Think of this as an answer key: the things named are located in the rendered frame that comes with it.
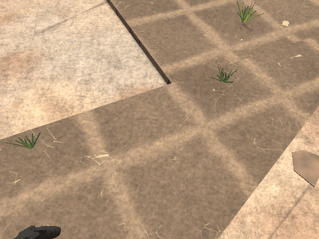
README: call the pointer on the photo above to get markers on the robot left hand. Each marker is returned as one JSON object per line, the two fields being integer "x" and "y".
{"x": 43, "y": 232}

